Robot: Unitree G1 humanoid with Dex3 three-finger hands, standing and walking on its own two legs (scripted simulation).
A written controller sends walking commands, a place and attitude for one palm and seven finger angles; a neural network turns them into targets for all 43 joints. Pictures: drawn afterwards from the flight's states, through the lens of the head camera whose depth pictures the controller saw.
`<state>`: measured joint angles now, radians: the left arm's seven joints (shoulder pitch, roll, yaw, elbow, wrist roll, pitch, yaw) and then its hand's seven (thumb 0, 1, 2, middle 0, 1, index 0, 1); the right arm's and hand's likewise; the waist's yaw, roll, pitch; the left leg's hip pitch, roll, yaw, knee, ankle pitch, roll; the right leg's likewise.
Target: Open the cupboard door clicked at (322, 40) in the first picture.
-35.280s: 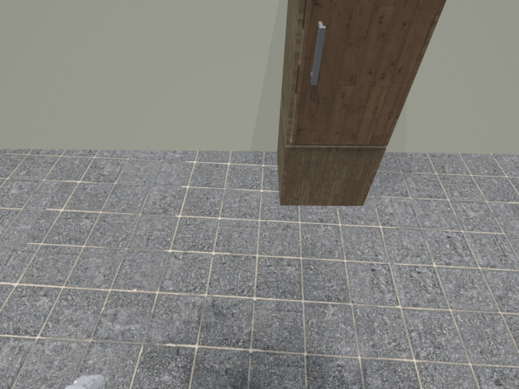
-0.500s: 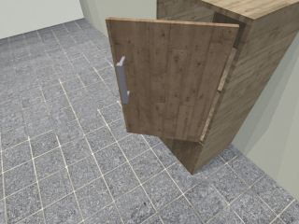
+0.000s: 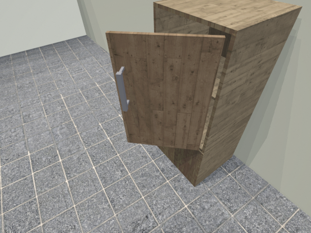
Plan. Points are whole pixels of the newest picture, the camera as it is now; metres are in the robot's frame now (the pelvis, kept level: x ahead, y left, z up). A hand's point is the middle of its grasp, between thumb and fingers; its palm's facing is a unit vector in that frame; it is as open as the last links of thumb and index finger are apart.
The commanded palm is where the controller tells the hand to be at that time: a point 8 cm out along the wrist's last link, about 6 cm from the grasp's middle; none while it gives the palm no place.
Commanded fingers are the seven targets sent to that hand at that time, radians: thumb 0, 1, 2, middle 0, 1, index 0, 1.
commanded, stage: come to a stop and stand still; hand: left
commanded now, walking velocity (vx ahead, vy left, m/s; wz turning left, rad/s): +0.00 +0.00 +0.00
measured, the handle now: (123, 89) +0.62 +0.15 +0.03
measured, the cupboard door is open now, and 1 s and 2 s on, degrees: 45 45 45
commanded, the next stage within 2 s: look again from close up in 0.08 s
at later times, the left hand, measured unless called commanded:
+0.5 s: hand out of the picture +0.03 +0.21 -0.16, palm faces +0.02 -0.96 -0.27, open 7.4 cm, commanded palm none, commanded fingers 0.00 0.90 0.90 -0.20 -0.30 -0.20 -0.30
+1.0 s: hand out of the picture +0.03 +0.20 -0.17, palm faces +0.02 -0.98 -0.21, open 7.4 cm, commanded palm none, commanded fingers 0.00 0.90 0.90 -0.20 -0.30 -0.20 -0.30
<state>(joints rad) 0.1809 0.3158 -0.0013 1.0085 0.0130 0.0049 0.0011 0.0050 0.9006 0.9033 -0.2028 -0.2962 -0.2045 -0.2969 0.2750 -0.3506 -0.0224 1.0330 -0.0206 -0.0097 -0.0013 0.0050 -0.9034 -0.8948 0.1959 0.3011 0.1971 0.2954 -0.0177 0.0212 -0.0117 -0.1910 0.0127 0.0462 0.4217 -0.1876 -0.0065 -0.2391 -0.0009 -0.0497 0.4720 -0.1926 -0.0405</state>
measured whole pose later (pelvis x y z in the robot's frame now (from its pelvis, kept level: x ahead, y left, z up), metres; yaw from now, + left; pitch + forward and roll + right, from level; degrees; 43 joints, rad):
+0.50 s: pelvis +0.01 +0.00 +0.00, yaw +1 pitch -2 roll +0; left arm 0.24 0.24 -0.01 1.11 0.01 0.00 0.01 0.01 0.90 0.90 -0.20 -0.30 -0.20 -0.30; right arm 0.24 -0.24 0.00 1.11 -0.01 -0.02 -0.01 0.00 -0.90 -0.89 0.20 0.30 0.20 0.30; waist 0.01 0.00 0.02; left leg -0.16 0.02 0.03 0.37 -0.17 -0.01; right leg -0.19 0.01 -0.06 0.39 -0.16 -0.04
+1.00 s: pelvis +0.03 +0.01 +0.00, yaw -2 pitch -2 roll +0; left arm 0.32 0.19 0.01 1.09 0.02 0.01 0.01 0.00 0.90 0.90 -0.20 -0.30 -0.20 -0.30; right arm 0.30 -0.21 0.00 1.10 -0.02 -0.01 -0.01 0.00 -0.91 -0.89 0.19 0.30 0.20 0.30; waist 0.02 0.00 -0.02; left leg -0.16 0.03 0.08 0.45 -0.26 0.00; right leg -0.20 0.01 -0.02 0.46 -0.23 -0.03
